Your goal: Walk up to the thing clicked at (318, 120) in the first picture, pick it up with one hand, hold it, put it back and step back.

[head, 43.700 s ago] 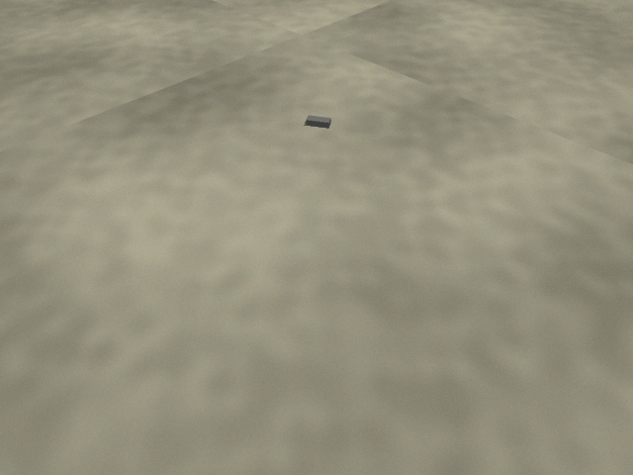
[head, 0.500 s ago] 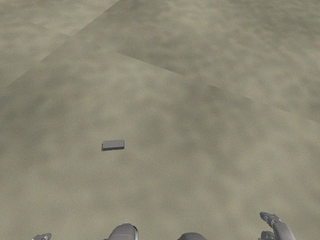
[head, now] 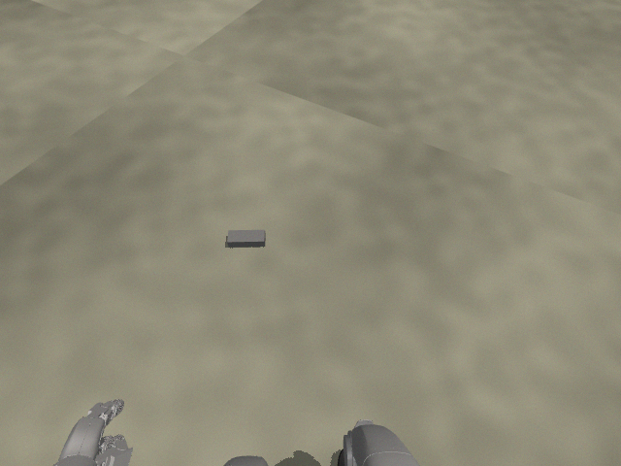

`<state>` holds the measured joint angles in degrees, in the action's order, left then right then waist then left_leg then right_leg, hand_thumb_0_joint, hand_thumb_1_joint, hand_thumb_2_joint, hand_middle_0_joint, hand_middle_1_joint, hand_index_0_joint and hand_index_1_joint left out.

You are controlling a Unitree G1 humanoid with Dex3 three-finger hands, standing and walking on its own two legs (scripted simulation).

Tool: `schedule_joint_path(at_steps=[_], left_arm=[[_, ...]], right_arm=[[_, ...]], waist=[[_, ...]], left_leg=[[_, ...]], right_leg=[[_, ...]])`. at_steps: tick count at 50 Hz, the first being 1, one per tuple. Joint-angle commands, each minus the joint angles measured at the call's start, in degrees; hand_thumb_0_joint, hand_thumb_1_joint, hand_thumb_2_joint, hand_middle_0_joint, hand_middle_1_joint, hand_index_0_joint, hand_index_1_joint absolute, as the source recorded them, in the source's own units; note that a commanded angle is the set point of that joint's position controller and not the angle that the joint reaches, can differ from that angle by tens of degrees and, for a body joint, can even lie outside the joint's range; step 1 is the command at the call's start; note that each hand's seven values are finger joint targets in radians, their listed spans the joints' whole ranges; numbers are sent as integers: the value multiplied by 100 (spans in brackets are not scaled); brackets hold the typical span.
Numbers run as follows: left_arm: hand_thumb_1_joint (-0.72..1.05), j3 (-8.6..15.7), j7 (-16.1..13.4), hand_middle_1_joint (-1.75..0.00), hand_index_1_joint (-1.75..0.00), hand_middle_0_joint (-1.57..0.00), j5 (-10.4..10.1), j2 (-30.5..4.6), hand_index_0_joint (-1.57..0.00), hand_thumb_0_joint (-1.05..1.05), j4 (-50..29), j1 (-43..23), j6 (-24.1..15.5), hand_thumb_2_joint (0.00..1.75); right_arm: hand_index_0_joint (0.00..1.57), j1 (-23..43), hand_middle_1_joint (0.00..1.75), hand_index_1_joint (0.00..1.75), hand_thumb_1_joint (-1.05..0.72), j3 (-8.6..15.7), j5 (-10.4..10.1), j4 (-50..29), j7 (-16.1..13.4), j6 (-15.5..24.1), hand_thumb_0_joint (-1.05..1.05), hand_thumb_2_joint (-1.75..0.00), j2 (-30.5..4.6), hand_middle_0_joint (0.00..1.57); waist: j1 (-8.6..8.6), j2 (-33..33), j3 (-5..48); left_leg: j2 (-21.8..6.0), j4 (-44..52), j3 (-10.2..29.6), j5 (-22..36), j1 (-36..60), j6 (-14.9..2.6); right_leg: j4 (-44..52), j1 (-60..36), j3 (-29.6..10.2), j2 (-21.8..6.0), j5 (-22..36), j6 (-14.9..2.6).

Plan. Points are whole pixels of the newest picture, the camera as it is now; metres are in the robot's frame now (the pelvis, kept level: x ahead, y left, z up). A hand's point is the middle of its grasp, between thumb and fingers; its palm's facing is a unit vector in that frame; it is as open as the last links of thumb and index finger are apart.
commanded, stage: step back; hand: left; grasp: from above
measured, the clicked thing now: (246, 238) +0.93 +0.23 -0.74
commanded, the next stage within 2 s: stand in 1.42 s
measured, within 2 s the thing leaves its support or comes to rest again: neither
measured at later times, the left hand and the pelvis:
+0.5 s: hand out of the picture -0.09 +0.24 -0.13, palm faces +0.01 -0.90 -0.43, open 7.4 cm; pelvis -0.15 -0.03 +0.00, yaw -1 degrees
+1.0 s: hand out of the picture -0.08 +0.23 -0.13, palm faces +0.02 -0.92 -0.38, open 7.3 cm; pelvis -0.13 -0.03 +0.01, yaw +0 degrees
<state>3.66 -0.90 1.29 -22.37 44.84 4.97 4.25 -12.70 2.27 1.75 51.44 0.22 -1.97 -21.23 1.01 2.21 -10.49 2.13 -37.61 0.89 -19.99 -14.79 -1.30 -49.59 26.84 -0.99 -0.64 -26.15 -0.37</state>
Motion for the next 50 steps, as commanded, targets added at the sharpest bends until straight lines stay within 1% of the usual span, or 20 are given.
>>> schedule_joint_path(at_steps=[1, 7, 11, 12, 13, 14, 15, 17, 24, 27, 28, 30, 33, 36, 39, 40, 42, 43, 44, 50], left_arm=[[90, 350, -75, -30, -30, -20, -126, -1007, -20, 0, -324, 162, -89, 90], [90, 313, -12, -30, -30, -20, -6, -957, -20, 0, -212, 325, -203, 90], [90, 287, 12, -30, -30, -20, 29, -875, -20, 0, 312, 1076, -416, 90], [90, 374, -9, -30, -30, -20, 113, -1121, -20, 0, 411, 1073, -476, 90], [90, 516, -14, -30, -30, -20, 159, -1596, -20, 0, 356, 1085, -522, 90], [90, 608, -23, -30, -30, -20, 163, -2186, -20, 0, 177, 586, -500, 90], [90, 559, -31, -30, -30, -20, 126, -2038, -20, 0, 98, 276, -528, 90], [90, 413, -62, -30, -30, -20, 118, -1533, -20, 0, 86, -89, -574, 90], [90, 491, 36, -30, -30, -20, 173, -1580, -20, 0, 374, 590, -627, 90], [90, 345, 87, -30, -30, -20, 110, -1494, -20, 0, 381, 407, -518, 90], [90, 242, 103, -30, -30, -20, 104, -1282, -20, 0, 402, 511, -505, 90], [90, 245, 102, -30, -30, -20, -36, -1181, -20, 0, 437, 67, -507, 90], [90, 237, 158, -30, -30, -20, -45, -1127, -20, 0, 573, 353, -572, 90], [90, 269, 210, -30, -30, -20, -8, -1125, -20, 0, 714, 584, -646, 90], [90, 277, 139, -30, -30, -20, 67, -1005, -20, 0, 885, 794, -706, 90], [90, 323, 90, -30, -30, -20, 93, -1074, -20, 0, 967, 991, -734, 90], [90, 515, 31, -30, -30, -20, 150, -1931, -20, 0, 1002, 1316, -788, 90], [90, 539, 33, -30, -30, -20, 123, -1980, -20, 0, 785, 949, -819, 90], [90, 504, 30, -30, -30, -20, 64, -1762, -20, 0, 734, 840, -851, 90], [90, 288, 25, -30, -30, -20, 11, -1393, -20, 0, 681, 504, -874, 90]], right_arm=[[20, 486, 30, 30, -90, 395, 67, -602, -239, 210, 0, -90, -1627, 20], [20, 238, 30, 30, -90, 437, 79, -670, -212, 134, 0, -90, -1510, 20], [20, 511, 30, 30, -90, 410, -6, -652, -141, 5, 0, -90, -1608, 20], [20, 387, 30, 30, -90, 334, -11, -624, -119, -18, 0, -90, -1342, 20], [20, 333, 30, 30, -90, 228, -37, -727, -98, 1, 0, -90, -973, 20], [20, 743, 30, 30, -90, 320, -31, -778, -215, -24, 0, -90, -1108, 20], [20, 795, 30, 30, -90, 414, -51, -671, -213, -51, 0, -90, -1357, 20], [20, 512, 30, 30, -90, 366, -115, -418, -174, 8, 0, -90, -1267, 20], [20, 514, 30, 30, -90, 343, 45, -221, 13, 215, 0, -90, -1168, 20], [20, 24, 30, 30, -90, 396, 2, 109, 39, 315, 0, -90, -1099, 20], [20, -145, 30, 30, -90, 449, 24, 188, 22, 347, 0, -90, -1185, 20], [20, -94, 30, 30, -90, 533, 73, 154, 12, 361, 0, -90, -1842, 20], [20, 395, 30, 30, -90, 407, 102, 38, -26, 495, 0, -90, -1522, 20], [20, 237, 30, 30, -90, 488, 112, 102, 24, 429, 0, -90, -1601, 20], [20, 344, 30, 30, -90, 443, 35, 21, 44, 293, 0, -90, -1418, 20], [20, 297, 30, 30, -90, 369, -5, 3, 35, 274, 0, -90, -1173, 20], [20, 613, 30, 30, -90, 304, -5, -181, -20, 278, 0, -90, -925, 20], [20, 427, 30, 30, -90, 380, 41, -122, -65, 299, 0, -90, -1187, 20], [20, 269, 30, 30, -90, 392, -1, -38, -43, 351, 0, -90, -1278, 20], [20, 162, 30, 30, -90, 310, 11, 143, 35, 368, 0, -90, -887, 20]], waist=[[-282, -662, 1130], [-13, -1236, 1197], [-298, -1292, 1637], [-252, -799, 1615], [-241, 534, 1384], [-484, 1113, 1139], [-355, 637, 648], [-87, 107, 466], [-519, 736, 612], [-188, 647, 718], [-92, 281, 833], [100, -1078, 679], [-172, -801, 393], [-42, -1300, 726], [-257, -1106, 676], [-378, -759, 830], [-654, 770, 668], [-509, 375, 311], [-390, 38, 237], [-225, 612, 812]], left_leg=[[-1724, 1220, 1457, 3627, -29, -1183], [-1717, 985, 1231, 2984, 727, -1257], [-1399, 385, 859, 1709, 347, -824], [-1093, -53, 688, 963, -471, -546], [-295, -874, 407, -541, -1820, -131], [-75, -1746, 766, -1520, -1367, 89], [-161, -2361, 1211, -1273, -945, 131], [169, -2520, 1026, -585, -1307, 91], [-102, -370, 320, -1087, -1053, 230], [31, 1312, -158, -290, 545, 33], [-97, 1558, 198, -169, 1096, -64], [-1948, 2727, 3122, -3439, -20, -994], [-1562, 2477, 2257, -1811, -12, -869], [-1347, 2192, 1659, -1488, 58, -849], [-1050, 1498, 1098, -1163, -645, -547], [-897, 951, 907, -875, -1005, -365], [84, -1334, 322, -1367, -2256, -20], [-242, -1668, 744, -1246, -2145, 48], [-335, -1759, 760, -965, -2213, 13], [-450, -261, -33, -205, -600, 136]], right_leg=[[-2352, 22, -951, 580, -518, -101], [-360, -199, -387, 253, -531, 159], [2708, -1655, 203, 293, 848, -72], [2803, -2259, -449, 49, 951, -177], [3007, -2517, -2253, -1011, 548, -501], [3285, -725, -3314, -2262, 328, -1506], [3456, 182, -3265, -2276, -80, -1548], [2909, -407, -1823, -1399, 788, -1032], [3104, -1329, -1804, -1364, -1500, -1006], [2730, -590, -1101, -1022, -1005, -738], [2317, -258, -799, -765, -827, -537], [431, 164, 164, 67, -654, -34], [106, -27, -240, -193, 59, -86], [1020, -679, 172, 19, -226, -62], [2419, -1909, 466, 301, 653, -150], [2663, -2564, 134, 184, 763, -201], [3862, -2440, -3019, -1882, -1593, -1048], [3777, -1897, -3358, -2322, -1329, -1413], [3599, -2032, -2959, -2166, -470, -1470], [2675, -1541, -730, -1268, 3062, -869]])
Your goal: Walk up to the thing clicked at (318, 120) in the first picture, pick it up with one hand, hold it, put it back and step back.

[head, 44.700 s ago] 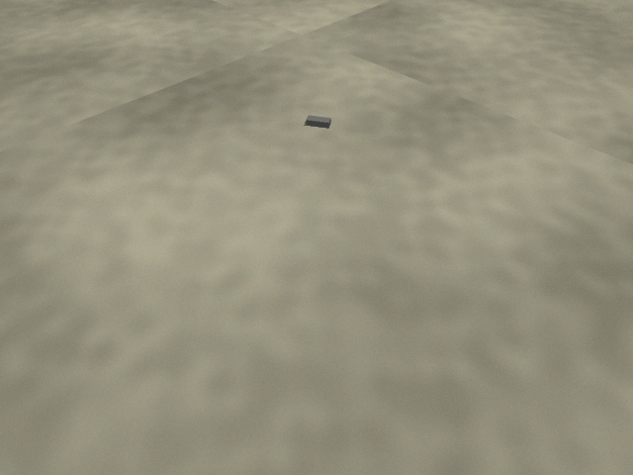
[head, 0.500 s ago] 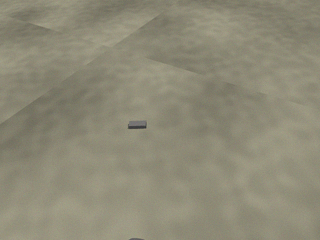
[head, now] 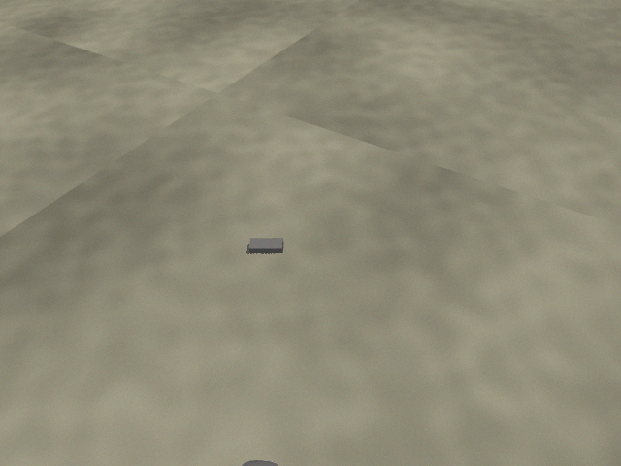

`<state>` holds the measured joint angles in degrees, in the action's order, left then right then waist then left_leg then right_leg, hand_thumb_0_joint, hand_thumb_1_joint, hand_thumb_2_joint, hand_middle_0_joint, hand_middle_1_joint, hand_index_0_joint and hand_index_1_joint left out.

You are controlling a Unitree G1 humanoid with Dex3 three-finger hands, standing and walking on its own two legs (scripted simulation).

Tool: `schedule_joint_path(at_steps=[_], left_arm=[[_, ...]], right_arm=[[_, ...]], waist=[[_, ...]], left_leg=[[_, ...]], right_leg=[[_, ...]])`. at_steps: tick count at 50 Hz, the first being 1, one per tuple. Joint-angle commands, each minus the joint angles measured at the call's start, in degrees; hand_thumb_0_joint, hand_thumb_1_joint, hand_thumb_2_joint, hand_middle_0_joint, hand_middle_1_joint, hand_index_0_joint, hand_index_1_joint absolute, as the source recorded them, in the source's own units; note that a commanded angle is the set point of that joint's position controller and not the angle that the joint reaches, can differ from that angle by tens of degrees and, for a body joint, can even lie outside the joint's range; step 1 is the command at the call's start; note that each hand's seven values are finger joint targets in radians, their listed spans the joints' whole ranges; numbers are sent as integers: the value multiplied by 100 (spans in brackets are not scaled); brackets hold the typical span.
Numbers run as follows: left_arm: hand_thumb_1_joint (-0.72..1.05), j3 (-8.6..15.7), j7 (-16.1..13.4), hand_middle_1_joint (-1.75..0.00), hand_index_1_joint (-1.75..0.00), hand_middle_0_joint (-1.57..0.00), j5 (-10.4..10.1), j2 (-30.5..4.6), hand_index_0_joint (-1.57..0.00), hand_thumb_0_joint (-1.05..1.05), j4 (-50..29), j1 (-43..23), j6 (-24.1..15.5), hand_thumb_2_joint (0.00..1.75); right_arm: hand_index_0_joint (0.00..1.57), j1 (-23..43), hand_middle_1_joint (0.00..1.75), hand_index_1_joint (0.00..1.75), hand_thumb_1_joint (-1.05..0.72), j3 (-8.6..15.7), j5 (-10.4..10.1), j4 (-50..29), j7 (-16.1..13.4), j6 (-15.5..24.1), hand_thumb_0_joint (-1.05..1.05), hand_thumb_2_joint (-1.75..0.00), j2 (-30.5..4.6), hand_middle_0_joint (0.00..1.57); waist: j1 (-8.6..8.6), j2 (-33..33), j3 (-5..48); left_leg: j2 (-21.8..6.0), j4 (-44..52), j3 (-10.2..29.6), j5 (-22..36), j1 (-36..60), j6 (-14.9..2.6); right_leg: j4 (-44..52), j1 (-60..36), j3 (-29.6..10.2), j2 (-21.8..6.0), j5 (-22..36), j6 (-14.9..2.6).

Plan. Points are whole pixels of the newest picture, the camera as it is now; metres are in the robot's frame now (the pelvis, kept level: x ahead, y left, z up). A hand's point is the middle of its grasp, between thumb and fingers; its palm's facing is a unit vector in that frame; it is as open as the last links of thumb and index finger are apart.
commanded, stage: step back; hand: left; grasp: from above
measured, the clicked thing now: (266, 245) +1.06 +0.26 -0.75
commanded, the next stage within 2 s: stand in 0.42 s
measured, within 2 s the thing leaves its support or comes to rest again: neither
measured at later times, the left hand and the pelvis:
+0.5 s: hand out of the picture +0.13 +0.28 -0.15, palm faces -0.05 -0.93 -0.36, open 7.3 cm; pelvis +0.04 +0.02 +0.01, yaw -2 degrees
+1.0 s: hand out of the picture +0.12 +0.27 -0.14, palm faces -0.09 -0.94 -0.33, open 7.3 cm; pelvis +0.03 +0.02 +0.01, yaw -2 degrees
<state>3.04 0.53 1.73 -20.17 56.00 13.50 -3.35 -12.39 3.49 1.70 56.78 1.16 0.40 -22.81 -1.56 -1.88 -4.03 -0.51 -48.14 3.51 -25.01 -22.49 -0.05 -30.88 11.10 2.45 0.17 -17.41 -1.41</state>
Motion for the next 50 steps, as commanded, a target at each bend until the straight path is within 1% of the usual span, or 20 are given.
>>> schedule_joint_path(at_steps=[1, 3, 4, 5, 6, 7, 8, 10, 11, 13, 14, 16, 20, 21, 23, 27, 33, 38, 49, 50], left_arm=[[90, 306, -124, -30, -30, -20, -63, -1584, -20, 0, -448, -401, -84, 90], [90, 245, -137, -30, -30, -20, -118, -1584, -20, 0, -497, -590, 2, 90], [90, 167, -143, -30, -30, -20, -127, -1434, -20, 0, -519, -469, 43, 90], [90, 100, -145, -30, -30, -20, -163, -1251, -20, 0, -554, -429, 62, 90], [90, 56, -150, -30, -30, -20, -259, -1087, -20, 0, -497, -260, 142, 90], [90, 136, -188, -30, -30, -20, -236, -1285, -20, 0, -337, -157, 203, 90], [90, 102, -183, -30, -30, -20, -187, -1247, -20, 0, -258, -233, 197, 90], [90, 88, -176, -30, -30, -20, -133, -1206, -20, 0, -72, -48, 154, 90], [90, 130, -179, -30, -30, -20, -115, -1325, -20, 0, 11, -5, 110, 90], [90, 173, -150, -30, -30, -20, -111, -1570, -20, 0, -7, -351, 65, 90], [90, 141, -141, -30, -30, -20, -118, -1527, -20, 0, -19, -502, 66, 90], [90, 93, -153, -30, -30, -20, -128, -1407, -20, 0, 40, -625, 66, 90], [90, 89, -159, -30, -30, -20, -128, -1378, -20, 0, 198, -589, 77, 90], [90, -62, -115, -30, -30, -20, -147, -1151, -20, 0, 286, -711, 69, 90], [90, -76, -111, -30, -30, -20, -148, -1179, -20, 0, 311, -752, 54, 90], [90, -84, -117, -30, -30, -20, -153, -1246, -20, 0, 401, -962, 73, 90], [90, -68, -100, -30, -30, -20, -123, -1251, -20, 0, 484, -1012, 95, 90], [90, -75, -101, -30, -30, -20, -131, -1254, -20, 0, 488, -1022, 72, 90], [90, -91, -89, -30, -30, -20, -118, -1253, -20, 0, 533, -990, 120, 90], [90, -90, -81, -30, -30, -20, -133, -1249, -20, 0, 543, -951, 125, 90]], right_arm=[[20, 202, 30, 30, -90, 190, 6, -373, -67, 130, 0, -90, -694, 20], [20, 93, 30, 30, -90, 206, -2, -252, -105, 142, 0, -90, -677, 20], [20, 89, 30, 30, -90, 230, -3, -207, -142, 153, 0, -90, -780, 20], [20, -17, 30, 30, -90, 286, 29, -183, -190, 185, 0, -90, -1044, 20], [20, 310, 30, 30, -90, 258, -2, -303, -206, 207, 0, -90, -1272, 20], [20, 578, 30, 30, -90, 273, -60, -373, -185, 183, 0, -90, -1483, 20], [20, 743, 30, 30, -90, 246, -32, -295, -179, 164, 0, -90, -1357, 20], [20, 1069, 30, 30, -90, 151, -34, -295, -182, 117, 0, -90, -1214, 20], [20, 1126, 30, 30, -90, 105, -59, -264, -176, 103, 0, -90, -1115, 20], [20, 1030, 30, 30, -90, 35, -118, -176, -161, 100, 0, -90, -863, 20], [20, 1082, 30, 30, -90, 34, -95, -94, -160, 102, 0, -90, -885, 20], [20, 1255, 30, 30, -90, 51, -81, 12, -157, 130, 0, -90, -942, 20], [20, 1423, 30, 30, -90, 10, -95, 146, -152, 143, 0, -90, -869, 20], [20, 1158, 30, 30, -90, -19, -159, 221, -121, 154, 0, -90, -886, 20], [20, 1235, 30, 30, -90, -5, -154, 302, -110, 177, 0, -90, -887, 20], [20, 1309, 30, 30, -90, -16, -137, 387, -98, 162, 0, -90, -846, 20], [20, 1338, 30, 30, -90, -9, -121, 466, -81, 156, 0, -90, -864, 20], [20, 1258, 30, 30, -90, -17, -131, 533, -85, 190, 0, -90, -842, 20], [20, 1034, 30, 30, -90, -44, -118, 603, -87, 143, 0, -90, -886, 20], [20, 1005, 30, 30, -90, -46, -118, 629, -88, 136, 0, -90, -905, 20]], waist=[[46, 1057, 193], [234, 934, 392], [233, 619, 473], [272, 23, 759], [108, -510, 882], [70, -668, 892], [15, -532, 770], [-130, -613, 672], [-114, -594, 697], [105, -139, 775], [144, -141, 733], [120, -108, 767], [59, 69, 766], [242, 63, 887], [208, 122, 907], [196, 195, 708], [162, 114, 497], [162, 180, 727], [223, 196, 390], [229, 249, 307]], left_leg=[[-134, 1073, -450, 492, 492, 16], [-18, 1939, -648, 1535, 1175, -56], [-101, 2184, -425, 2126, 1613, -131], [-692, 2286, 246, 2817, 1884, -314], [-1520, 2591, 1343, 2531, 1476, -823], [-1907, 2672, 1553, 2207, 940, -1284], [-1792, 2667, 1386, 2186, 829, -1188], [-1334, 2342, 738, 2040, 733, -698], [-1106, 2058, 504, 2216, 588, -467], [-688, 2015, 104, 1866, 947, -180], [-717, 2101, 83, 1817, 1198, -183], [-823, 2191, 89, 2262, 1279, -238], [-863, 2310, -43, 2559, 1436, -262], [-782, 2449, 23, 2709, 1720, -213], [-806, 2483, -16, 3095, 1966, -178], [-793, 2805, -14, 2807, 1841, -126], [-735, 3136, -16, 1912, 1688, -64], [-776, 3061, -68, 2645, 1924, -53], [-759, 3227, -11, 1869, 1679, -40], [-729, 3259, -11, 1613, 1672, -26]], right_leg=[[633, 192, -938, -1300, 2636, -725], [83, 366, -707, -1132, 2863, -528], [-242, 630, -629, -941, 2646, -337], [-720, 743, -448, -618, 2200, -139], [-1107, 738, -286, -89, 605, 82], [-1171, 261, -274, -106, -945, 56], [-970, 174, -360, -126, -1064, 8], [61, -68, -444, -272, -26, -54], [309, -300, -684, -371, 646, -71], [472, 27, -1170, -720, 1078, -213], [517, 217, -1127, -729, 1154, -173], [536, 47, -863, -581, 1501, -73], [727, -131, -860, -599, 1772, -14], [906, -178, -849, -683, 1782, 5], [967, -205, -792, -681, 2075, 48], [1250, -380, -783, -722, 1649, 83], [1586, -298, -816, -748, 839, 81], [1496, -461, -801, -785, 1469, 59], [1674, -190, -794, -735, 692, 64], [1738, -79, -837, -724, 478, 63]])
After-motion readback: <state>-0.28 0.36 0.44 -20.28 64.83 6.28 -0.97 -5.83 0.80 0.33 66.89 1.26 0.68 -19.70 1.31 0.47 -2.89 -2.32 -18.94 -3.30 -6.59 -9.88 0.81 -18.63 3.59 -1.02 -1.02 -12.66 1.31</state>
